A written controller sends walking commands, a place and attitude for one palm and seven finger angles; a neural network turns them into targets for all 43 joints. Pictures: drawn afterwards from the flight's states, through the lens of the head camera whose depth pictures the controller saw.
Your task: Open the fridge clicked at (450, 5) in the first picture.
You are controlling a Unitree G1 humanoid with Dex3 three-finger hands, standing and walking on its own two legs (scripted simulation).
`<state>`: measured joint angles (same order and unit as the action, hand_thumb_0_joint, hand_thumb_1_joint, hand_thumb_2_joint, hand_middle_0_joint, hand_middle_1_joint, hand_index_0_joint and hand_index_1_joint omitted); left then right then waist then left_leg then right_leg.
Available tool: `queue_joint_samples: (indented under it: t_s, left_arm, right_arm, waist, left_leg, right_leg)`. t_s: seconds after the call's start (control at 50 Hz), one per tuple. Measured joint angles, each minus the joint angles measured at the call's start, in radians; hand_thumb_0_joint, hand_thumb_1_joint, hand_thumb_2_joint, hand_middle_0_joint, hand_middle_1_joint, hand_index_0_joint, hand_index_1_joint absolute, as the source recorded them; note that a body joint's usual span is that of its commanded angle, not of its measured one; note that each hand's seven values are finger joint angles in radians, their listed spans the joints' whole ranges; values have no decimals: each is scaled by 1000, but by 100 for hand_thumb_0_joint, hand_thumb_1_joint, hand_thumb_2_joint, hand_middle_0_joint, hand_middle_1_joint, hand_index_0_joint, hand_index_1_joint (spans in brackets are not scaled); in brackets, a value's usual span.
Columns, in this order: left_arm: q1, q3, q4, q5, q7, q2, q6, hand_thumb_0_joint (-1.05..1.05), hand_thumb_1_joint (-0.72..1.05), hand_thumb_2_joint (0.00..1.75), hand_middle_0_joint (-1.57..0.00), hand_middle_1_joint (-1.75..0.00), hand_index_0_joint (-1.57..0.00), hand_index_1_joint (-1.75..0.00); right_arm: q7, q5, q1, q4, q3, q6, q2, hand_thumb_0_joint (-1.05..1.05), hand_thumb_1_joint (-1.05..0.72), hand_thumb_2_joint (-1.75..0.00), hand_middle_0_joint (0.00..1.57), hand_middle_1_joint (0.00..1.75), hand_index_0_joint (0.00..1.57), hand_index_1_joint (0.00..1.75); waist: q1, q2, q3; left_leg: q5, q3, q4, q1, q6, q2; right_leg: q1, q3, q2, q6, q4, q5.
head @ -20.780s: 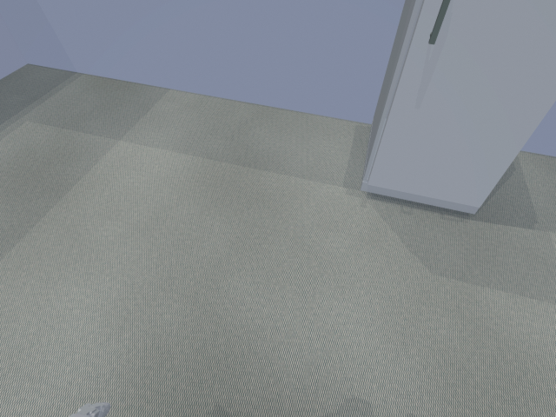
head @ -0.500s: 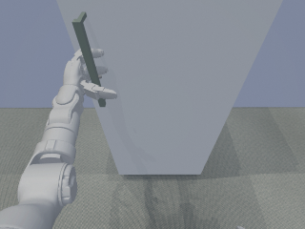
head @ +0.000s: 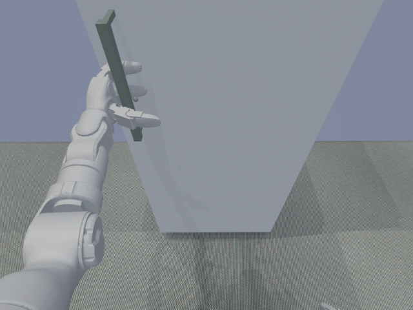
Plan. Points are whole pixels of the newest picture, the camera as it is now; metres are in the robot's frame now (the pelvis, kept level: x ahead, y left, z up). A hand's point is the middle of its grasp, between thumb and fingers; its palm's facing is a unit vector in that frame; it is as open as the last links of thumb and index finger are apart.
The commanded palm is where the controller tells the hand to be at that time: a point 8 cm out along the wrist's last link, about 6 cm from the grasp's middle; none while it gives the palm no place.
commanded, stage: grip the handle and tug to test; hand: left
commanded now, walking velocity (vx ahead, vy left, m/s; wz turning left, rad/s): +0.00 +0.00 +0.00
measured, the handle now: (126, 85) +0.51 +0.17 +0.17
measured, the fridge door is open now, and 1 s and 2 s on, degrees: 0 0 18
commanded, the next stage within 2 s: pull the door a little, standing still in 1.28 s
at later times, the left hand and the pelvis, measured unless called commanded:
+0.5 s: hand (136, 98) +0.47 +0.14 +0.17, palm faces +0.01 -1.00 +0.00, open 6.2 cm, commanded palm +0.44 +0.19 +0.18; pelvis +0.01 +0.00 +0.00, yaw +0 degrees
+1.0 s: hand (135, 98) +0.47 +0.14 +0.17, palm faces +0.01 -1.00 +0.01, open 5.0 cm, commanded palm +0.42 +0.19 +0.18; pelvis +0.02 +0.00 +0.00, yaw -1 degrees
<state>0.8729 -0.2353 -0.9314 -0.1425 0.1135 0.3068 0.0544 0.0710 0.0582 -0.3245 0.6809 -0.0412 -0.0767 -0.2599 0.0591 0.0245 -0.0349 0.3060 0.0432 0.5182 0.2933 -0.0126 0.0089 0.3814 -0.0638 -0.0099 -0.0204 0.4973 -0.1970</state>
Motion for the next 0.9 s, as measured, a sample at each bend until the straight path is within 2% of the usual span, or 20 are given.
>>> queue_joint_samples:
  t_s: [0.16, 0.58, 0.66, 0.9]
  left_arm:
    - [-1, -1, -1, 1, -3, -5, 7, -1, -18, 44, -33, -125, -34, -125]
    - [-43, 1, 62, -4, -12, -16, -18, 1, 74, 83, -40, -138, -42, -138]
    - [-57, 1, 85, -4, -8, -19, -30, 1, 82, 86, -41, -139, -43, -139]
    - [-105, 4, 169, -5, -19, -35, -72, 1, 82, 84, -39, -140, -42, -140]
  right_arm:
    - [-4, -3, -15, 10, 3, 1, 1, 1, -90, -90, 20, 30, 20, 30]
    - [-7, -3, 0, -2, 8, 9, 1, 1, -90, -90, 20, 30, 20, 30]
    - [-6, -3, 6, -7, 7, 16, 2, 1, -90, -90, 20, 30, 20, 30]
    - [-6, -2, 19, -18, 8, 36, 7, 1, -90, -90, 20, 30, 20, 30]
  waist:
    - [-1, 4, -4]
    - [-7, 6, -11]
    - [-9, 5, -11]
    - [-15, 8, -12]
  left_leg:
    - [5, 1, 2, 4, -1, 0]
    - [12, 2, -7, -15, 0, 3]
    - [13, 3, -11, -24, 0, 4]
    - [16, 5, -28, -51, 0, 6]
  right_leg:
    - [5, 1, 0, 1, 3, -5]
    - [-12, 3, 4, 1, -4, -12]
    - [-20, 4, 5, 1, -7, -14]
    - [-45, 6, 9, 3, -22, -17]
